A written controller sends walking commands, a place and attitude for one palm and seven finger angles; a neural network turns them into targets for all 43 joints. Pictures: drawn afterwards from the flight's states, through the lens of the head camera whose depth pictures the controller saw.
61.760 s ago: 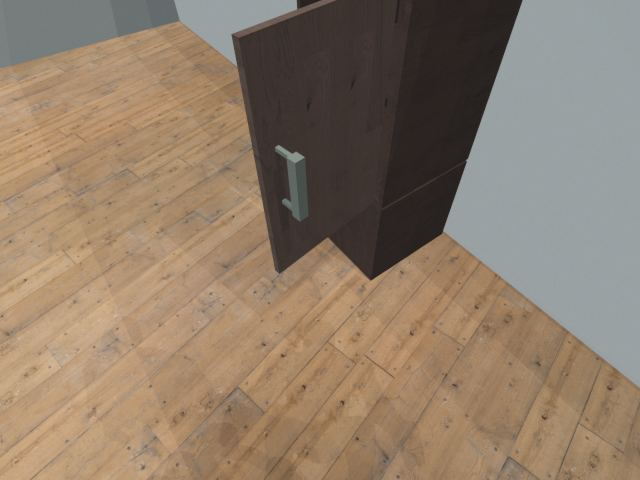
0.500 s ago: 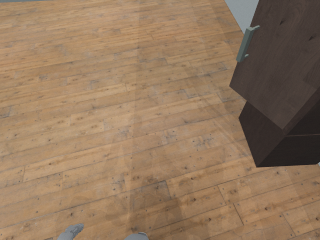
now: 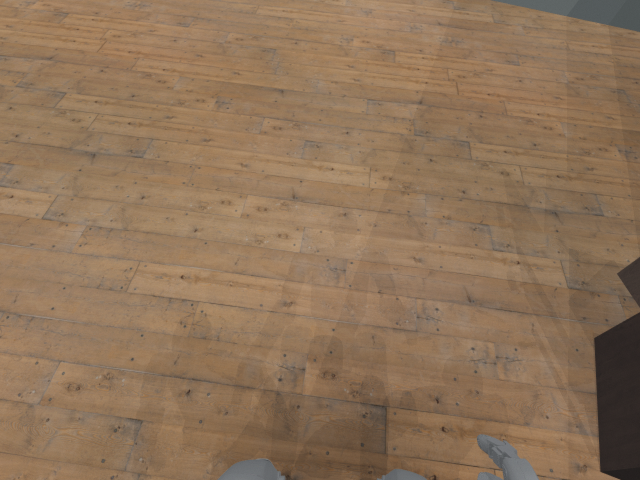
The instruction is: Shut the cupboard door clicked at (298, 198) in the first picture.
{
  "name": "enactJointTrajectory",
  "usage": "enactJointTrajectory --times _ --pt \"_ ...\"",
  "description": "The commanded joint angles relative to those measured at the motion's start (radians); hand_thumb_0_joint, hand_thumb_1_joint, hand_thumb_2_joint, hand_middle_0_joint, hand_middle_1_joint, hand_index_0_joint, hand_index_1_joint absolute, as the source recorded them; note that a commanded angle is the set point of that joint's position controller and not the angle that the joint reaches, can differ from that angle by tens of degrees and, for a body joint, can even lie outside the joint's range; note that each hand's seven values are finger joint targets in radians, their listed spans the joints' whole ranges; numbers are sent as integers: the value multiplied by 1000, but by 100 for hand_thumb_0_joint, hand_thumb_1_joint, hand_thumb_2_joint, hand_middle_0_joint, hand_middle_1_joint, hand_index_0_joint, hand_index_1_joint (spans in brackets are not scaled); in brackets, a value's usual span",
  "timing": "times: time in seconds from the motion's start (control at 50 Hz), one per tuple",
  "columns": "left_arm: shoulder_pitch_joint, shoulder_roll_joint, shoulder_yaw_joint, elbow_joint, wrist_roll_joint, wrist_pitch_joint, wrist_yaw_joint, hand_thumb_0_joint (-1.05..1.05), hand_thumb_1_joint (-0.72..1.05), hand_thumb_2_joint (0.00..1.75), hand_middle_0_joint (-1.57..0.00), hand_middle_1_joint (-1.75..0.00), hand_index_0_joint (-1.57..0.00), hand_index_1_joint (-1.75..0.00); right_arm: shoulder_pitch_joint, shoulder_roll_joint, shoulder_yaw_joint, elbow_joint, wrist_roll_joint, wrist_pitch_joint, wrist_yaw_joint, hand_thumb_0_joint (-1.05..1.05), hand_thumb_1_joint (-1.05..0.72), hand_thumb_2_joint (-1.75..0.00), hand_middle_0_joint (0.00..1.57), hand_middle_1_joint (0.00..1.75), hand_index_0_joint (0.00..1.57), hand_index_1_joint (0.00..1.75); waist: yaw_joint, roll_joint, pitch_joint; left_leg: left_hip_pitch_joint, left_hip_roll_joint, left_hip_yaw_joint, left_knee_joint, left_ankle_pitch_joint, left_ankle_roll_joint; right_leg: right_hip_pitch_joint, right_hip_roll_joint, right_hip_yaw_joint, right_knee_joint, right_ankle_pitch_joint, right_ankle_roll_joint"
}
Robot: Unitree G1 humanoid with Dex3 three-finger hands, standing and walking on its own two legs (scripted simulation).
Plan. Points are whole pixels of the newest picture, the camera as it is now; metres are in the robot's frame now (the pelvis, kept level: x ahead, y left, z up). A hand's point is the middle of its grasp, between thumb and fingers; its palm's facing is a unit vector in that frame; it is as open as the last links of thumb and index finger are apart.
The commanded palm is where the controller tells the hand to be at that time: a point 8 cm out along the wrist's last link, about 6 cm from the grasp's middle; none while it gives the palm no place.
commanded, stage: walk to a spot facing it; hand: left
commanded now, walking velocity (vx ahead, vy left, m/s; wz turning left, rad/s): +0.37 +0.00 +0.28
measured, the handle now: out of the picture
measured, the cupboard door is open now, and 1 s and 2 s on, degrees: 29 29 29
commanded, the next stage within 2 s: turn to face it in 0.40 s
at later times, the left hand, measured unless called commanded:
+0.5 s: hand (239, 355) +0.29 +0.15 -0.14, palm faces +0.16 -0.96 -0.21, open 7.4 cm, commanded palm none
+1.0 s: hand (215, 347) +0.30 +0.19 -0.16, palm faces +0.12 -0.98 -0.17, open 7.4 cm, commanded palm none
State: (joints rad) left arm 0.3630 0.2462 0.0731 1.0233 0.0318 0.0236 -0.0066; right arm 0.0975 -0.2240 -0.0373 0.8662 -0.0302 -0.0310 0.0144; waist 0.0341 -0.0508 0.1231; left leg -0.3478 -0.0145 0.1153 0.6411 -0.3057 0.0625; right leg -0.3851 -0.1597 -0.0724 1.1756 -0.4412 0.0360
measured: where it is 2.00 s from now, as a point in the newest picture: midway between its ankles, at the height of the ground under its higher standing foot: (312, 416)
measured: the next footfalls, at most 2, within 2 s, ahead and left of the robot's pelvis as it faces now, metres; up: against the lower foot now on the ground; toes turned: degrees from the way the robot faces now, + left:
right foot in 0.34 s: +0.30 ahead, -0.14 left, +0.00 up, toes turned +0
left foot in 0.72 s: +0.34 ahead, +0.11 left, +0.00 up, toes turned +15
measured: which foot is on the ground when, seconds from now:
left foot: down 0.00-0.34, up 0.36-0.70, down 0.72-1.00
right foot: up 0.00-0.32, down 0.34-0.74, up 0.76-1.00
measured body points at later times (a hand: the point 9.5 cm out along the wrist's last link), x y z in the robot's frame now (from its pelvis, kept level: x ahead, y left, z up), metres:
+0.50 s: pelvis +0.21 -0.04 +0.01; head +0.26 -0.05 +0.46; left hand +0.28 +0.20 -0.12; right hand +0.23 -0.28 -0.15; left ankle +0.12 +0.07 -0.62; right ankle +0.26 -0.14 -0.72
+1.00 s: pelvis +0.30 +0.01 +0.02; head +0.33 +0.02 +0.46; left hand +0.30 +0.25 -0.14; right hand +0.42 -0.21 -0.12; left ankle +0.30 +0.10 -0.72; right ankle +0.29 -0.12 -0.68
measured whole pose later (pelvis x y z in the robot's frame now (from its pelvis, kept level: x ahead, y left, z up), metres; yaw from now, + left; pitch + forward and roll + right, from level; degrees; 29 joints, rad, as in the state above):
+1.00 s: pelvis +0.30 +0.01 +0.02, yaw +1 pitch -1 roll -2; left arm 0.26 0.17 0.08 0.99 0.03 0.07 -0.01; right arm 0.10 -0.14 -0.03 0.96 -0.03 0.01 -0.03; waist 0.04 0.01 0.09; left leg -0.23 0.12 0.22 0.53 -0.28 0.03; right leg -0.38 -0.04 -0.08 0.87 -0.47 0.03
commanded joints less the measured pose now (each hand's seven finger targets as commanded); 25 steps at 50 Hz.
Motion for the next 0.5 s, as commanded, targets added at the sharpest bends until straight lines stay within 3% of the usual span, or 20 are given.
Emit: enactJointTrajectory --times 0.0,0.04,0.12,0.22,0.26,0.28,0.3,0.32,0.34,0.36,0.38,0.4,0.44,0.48 --pt "-39 40 16 -116 5 -44 -13 0 90 90 -20 -30 -20 -30 159 -143 -30 13 8 -23 -29 0 -90 -90 20 30 20 30 -56 164 -108 222 249 -293 -399 161 114 -225 -8 48 -31 150 12" --pt "-50 41 15 -117 3 -42 -15 0 90 90 -20 -30 -20 -30 175 -136 -32 34 13 -29 -29 0 -90 -90 20 30 20 30 -44 143 -116 231 241 -272 -412 202 131 -234 -2 47 -90 199 20" --pt "-157 32 9 -152 -1 -45 -19 0 90 90 -20 -30 -20 -30 218 -112 -34 74 13 -34 -29 0 -90 -90 20 30 20 30 -50 116 -33 219 228 -249 -445 220 143 -236 6 42 -280 285 23" --pt "-233 37 11 -189 -6 -51 -21 0 90 90 -20 -30 -20 -30 236 -115 -43 109 5 -34 -31 0 -90 -90 20 30 20 30 -48 128 5 178 230 -248 -402 247 125 -95 52 25 -475 307 1" --pt "-192 43 19 -185 -7 -54 -19 0 90 90 -20 -30 -20 -30 218 -124 -48 114 3 -29 -33 0 -90 -90 20 30 20 30 -19 129 -3 137 228 -262 -346 262 112 30 74 16 -516 284 -13" --pt "-121 53 25 -165 -6 -60 -17 0 90 90 -20 -30 -20 -30 213 -128 -47 117 6 -24 -32 0 -90 -90 20 30 20 30 13 108 -25 100 196 -243 -252 299 92 145 100 -5 -567 287 -19" --pt "26 93 37 -129 -2 -74 -12 0 90 90 -20 -30 -20 -30 208 -117 -47 115 14 -26 -29 0 -90 -90 20 30 20 30 78 28 -101 26 134 -215 -35 307 57 363 79 35 -655 292 -36" --pt "151 202 62 -98 12 -88 4 0 90 90 -20 -30 -20 -30 273 -53 -41 103 27 -32 -18 0 -90 -90 20 30 20 30 107 -258 -241 -158 -22 -101 324 30 -4 607 -183 338 -771 305 -120" --pt "190 231 59 -97 -2 -83 11 0 90 90 -20 -30 -20 -30 285 -48 -41 84 27 -27 -22 0 -90 -90 20 30 20 30 90 -287 -305 -226 -64 -124 587 -306 -19 595 -357 546 -880 391 -193" --pt "92 197 55 -116 -3 -81 18 0 90 90 -20 -30 -20 -30 265 -48 -47 88 21 -18 -23 0 -90 -90 20 30 20 30 60 -284 -280 -267 -11 -187 731 -244 -24 506 -351 544 -893 364 -198" --pt "3 138 38 -141 -3 -78 23 0 90 90 -20 -30 -20 -30 236 -48 -49 85 17 -10 -20 0 -90 -90 20 30 20 30 25 -159 -219 -281 31 -189 780 -152 -37 409 -316 421 -885 348 -189" --pt "-56 82 22 -152 -8 -79 27 0 90 90 -20 -30 -20 -30 191 -28 -48 95 15 2 -12 0 -90 -90 20 30 20 30 -4 -34 -162 -255 67 -184 756 -73 -48 289 -257 252 -874 424 -160" --pt "-103 47 8 -156 -6 -86 31 0 90 90 -20 -30 -20 -30 225 1 -40 105 11 30 0 0 -90 -90 20 30 20 30 -55 -65 -137 -213 85 -153 677 -24 -70 196 -207 59 -868 596 -129" --pt "-85 36 4 -142 -5 -91 34 0 90 90 -20 -30 -20 -30 229 11 -36 105 8 47 2 0 -90 -90 20 30 20 30 -60 -83 -143 -215 83 -126 609 -18 -84 204 -187 -8 -856 739 -132"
